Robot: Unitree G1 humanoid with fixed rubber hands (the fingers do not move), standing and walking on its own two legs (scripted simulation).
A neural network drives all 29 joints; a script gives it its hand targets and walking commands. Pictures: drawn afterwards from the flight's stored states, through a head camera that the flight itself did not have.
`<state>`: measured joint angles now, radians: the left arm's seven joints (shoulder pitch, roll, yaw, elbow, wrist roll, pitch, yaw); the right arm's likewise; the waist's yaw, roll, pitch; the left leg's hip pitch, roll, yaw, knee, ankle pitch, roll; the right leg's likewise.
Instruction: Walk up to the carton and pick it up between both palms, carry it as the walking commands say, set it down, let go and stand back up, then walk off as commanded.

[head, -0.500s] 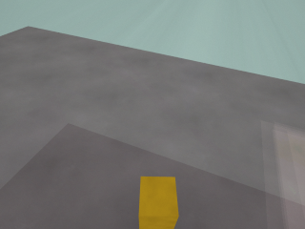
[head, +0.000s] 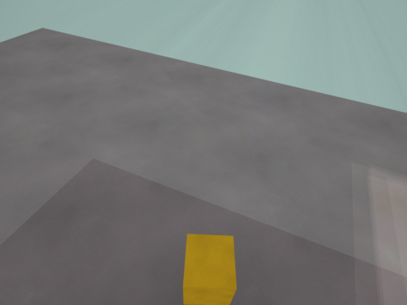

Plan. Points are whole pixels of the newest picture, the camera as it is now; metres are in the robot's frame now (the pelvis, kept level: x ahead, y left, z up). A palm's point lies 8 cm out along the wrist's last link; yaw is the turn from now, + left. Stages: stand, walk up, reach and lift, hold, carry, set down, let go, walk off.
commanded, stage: stand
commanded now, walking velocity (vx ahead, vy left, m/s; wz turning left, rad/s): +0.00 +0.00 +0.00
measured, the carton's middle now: (208, 270) +0.43 -0.02 -0.64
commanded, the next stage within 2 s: walk off in 0.06 s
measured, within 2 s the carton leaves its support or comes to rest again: neither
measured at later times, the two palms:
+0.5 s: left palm out of the picture -0.07 +0.23 -0.15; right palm out of the picture -0.01 -0.25 -0.13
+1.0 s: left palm out of the picture -0.02 +0.27 -0.10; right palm out of the picture +0.18 -0.21 -0.15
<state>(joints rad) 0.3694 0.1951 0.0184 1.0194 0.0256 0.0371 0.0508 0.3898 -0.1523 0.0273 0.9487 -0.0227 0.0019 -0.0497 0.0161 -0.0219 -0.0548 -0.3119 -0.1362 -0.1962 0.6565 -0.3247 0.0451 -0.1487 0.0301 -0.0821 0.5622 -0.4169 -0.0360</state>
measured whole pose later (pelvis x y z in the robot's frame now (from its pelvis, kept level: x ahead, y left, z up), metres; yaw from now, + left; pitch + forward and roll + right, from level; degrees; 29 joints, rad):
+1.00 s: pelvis -0.01 -0.01 -0.01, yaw +35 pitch +0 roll +0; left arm 0.11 0.24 0.00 0.79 0.01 -0.01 0.00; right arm 0.25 -0.26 -0.09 0.85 -0.03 0.10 -0.02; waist -0.04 0.04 0.05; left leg -0.49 -0.02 -0.11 0.70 -0.26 -0.04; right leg -0.41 -0.09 0.02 0.71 -0.44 0.04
